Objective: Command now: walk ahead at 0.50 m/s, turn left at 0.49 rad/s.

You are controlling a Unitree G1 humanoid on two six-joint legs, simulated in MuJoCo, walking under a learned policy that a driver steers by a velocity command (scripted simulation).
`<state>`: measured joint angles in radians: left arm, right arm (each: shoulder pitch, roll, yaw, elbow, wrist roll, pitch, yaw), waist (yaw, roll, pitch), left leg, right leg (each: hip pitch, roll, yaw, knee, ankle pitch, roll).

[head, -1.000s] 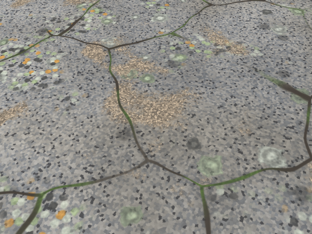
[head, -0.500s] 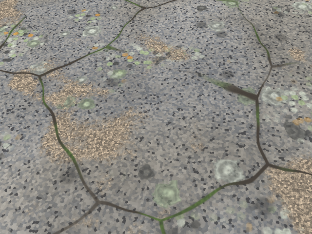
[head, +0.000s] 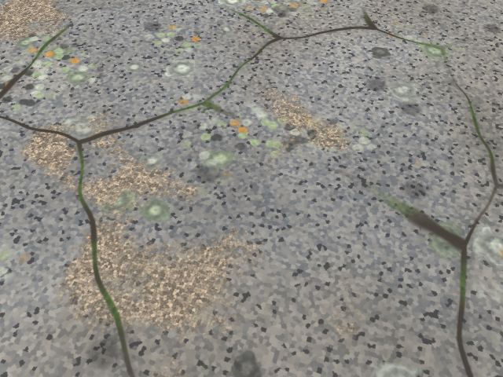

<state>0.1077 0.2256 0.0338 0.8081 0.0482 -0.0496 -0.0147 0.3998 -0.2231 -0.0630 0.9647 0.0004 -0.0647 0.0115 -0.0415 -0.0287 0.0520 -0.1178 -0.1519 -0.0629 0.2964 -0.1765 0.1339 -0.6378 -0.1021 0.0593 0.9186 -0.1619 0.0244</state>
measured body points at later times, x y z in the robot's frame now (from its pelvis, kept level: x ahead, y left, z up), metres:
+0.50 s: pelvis +0.26 -0.05 +0.00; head +0.30 -0.06 +0.45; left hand +0.25 +0.22 -0.12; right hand +0.44 -0.29 -0.13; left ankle +0.25 +0.08 -0.67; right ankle +0.29 -0.14 -0.75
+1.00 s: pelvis +0.34 -0.02 +0.00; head +0.34 -0.01 +0.45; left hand +0.29 +0.22 -0.16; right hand +0.48 -0.22 -0.14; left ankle +0.35 +0.07 -0.75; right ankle +0.32 -0.14 -0.75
